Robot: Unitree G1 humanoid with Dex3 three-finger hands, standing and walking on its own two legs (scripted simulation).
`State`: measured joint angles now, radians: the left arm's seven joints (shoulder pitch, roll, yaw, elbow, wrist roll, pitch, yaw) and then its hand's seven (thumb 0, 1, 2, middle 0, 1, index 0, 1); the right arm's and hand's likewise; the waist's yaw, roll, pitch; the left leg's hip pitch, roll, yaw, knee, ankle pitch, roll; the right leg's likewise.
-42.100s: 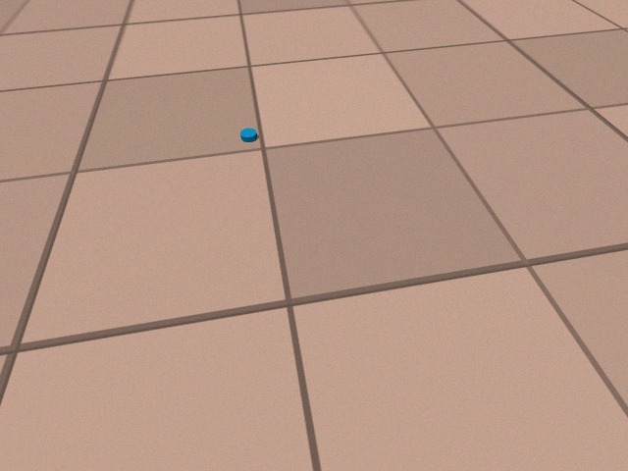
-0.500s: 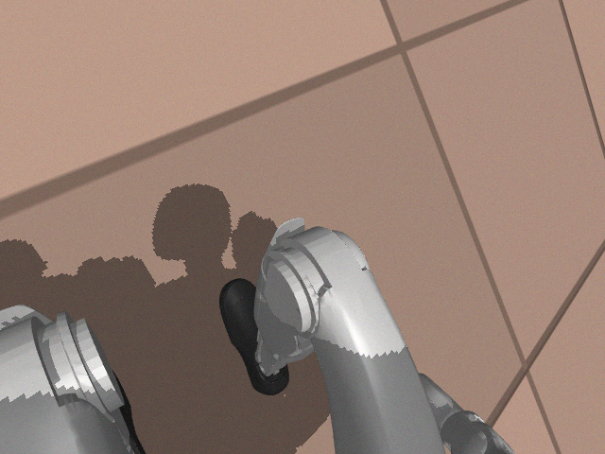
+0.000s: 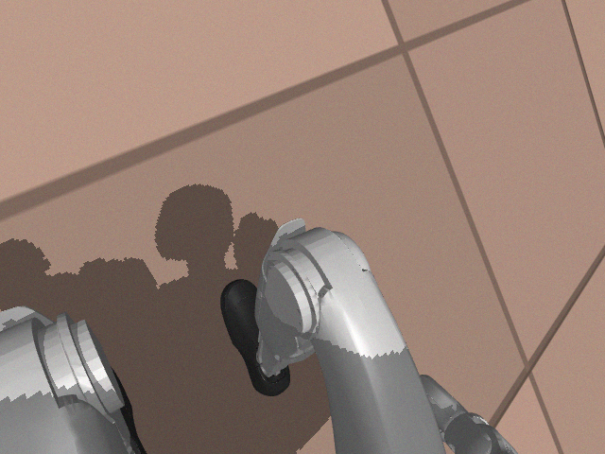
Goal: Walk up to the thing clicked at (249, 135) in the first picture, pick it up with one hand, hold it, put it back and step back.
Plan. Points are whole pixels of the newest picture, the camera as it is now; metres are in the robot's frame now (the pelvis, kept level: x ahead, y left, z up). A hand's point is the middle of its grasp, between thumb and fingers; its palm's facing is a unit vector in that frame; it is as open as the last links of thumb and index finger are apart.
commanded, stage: rest palm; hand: left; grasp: from above
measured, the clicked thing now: out of the picture +0.45 +0.44 -0.29
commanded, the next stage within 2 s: approach in 0.12 s
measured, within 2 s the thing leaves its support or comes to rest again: neither
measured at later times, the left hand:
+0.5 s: hand out of the picture +0.46 +0.45 -0.18, palm faces -0.32 -0.14 -0.94, open 13.9 cm
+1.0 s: hand out of the picture +0.42 +0.43 -0.06, palm faces -0.37 -0.16 -0.91, open 14.0 cm
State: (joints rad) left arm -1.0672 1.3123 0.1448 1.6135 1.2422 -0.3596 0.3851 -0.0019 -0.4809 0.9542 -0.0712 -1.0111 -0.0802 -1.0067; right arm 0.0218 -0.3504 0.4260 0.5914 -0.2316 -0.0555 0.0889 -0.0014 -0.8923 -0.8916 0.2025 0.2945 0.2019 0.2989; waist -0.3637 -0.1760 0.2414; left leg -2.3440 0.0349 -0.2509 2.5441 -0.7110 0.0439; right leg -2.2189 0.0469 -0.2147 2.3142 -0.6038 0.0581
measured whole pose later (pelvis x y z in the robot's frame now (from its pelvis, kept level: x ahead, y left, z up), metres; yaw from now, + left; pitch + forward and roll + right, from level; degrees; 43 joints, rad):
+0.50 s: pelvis +0.00 +0.00 +0.00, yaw +0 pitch +28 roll -17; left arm -1.09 1.29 0.22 1.47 1.27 -0.30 0.36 0.00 -0.48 0.95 -0.08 -1.06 -0.10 -1.04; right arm 0.05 -0.36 0.35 0.56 -0.22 -0.06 0.11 0.00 -0.90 -0.89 0.20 0.29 0.20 0.30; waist -0.34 -0.14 0.18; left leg -2.36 0.03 -0.25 2.53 -0.70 0.04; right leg -2.23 0.04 -0.21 2.31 -0.61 0.05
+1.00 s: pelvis +0.00 +0.00 +0.05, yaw +6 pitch +33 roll -13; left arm -0.92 1.00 0.11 1.09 1.09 -0.38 0.04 0.00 -0.50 0.98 -0.08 -0.99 -0.09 -0.99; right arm 0.05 -0.31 0.17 0.60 -0.11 0.09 0.06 0.00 -0.90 -0.89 0.20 0.29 0.20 0.30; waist -0.21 -0.02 -0.02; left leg -2.26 0.01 -0.14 2.34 -0.67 0.05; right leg -2.15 0.00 -0.13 2.19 -0.63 0.03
